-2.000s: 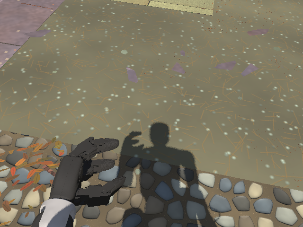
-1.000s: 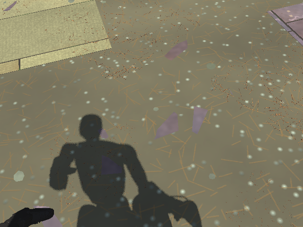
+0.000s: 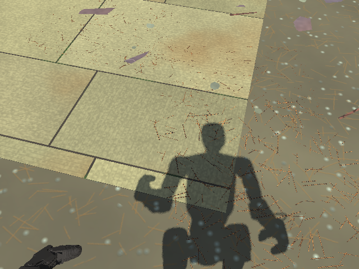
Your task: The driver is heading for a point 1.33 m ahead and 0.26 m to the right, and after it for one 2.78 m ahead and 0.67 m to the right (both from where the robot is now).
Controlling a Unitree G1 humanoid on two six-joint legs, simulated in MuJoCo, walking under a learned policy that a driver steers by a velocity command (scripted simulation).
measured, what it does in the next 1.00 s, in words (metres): walks ahead, turning right: left foot, then right foot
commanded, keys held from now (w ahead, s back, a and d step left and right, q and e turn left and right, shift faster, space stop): w+shift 0.20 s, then w+e+shift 0.80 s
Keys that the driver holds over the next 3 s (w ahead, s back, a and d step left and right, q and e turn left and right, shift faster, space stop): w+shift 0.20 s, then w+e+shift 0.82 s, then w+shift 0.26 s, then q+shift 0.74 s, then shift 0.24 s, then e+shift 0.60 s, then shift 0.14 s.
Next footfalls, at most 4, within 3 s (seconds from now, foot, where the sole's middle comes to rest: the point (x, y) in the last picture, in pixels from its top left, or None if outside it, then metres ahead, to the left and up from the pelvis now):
0.36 left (131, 256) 0.52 0.18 -0.76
0.82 right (203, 168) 0.90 -0.10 -0.76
1.26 left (206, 94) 1.36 -0.15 -0.76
1.66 right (260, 79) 1.48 -0.45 -0.76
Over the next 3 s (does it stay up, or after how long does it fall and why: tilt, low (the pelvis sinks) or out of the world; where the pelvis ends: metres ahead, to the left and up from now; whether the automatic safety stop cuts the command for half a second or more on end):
stays up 1.47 -0.30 0.02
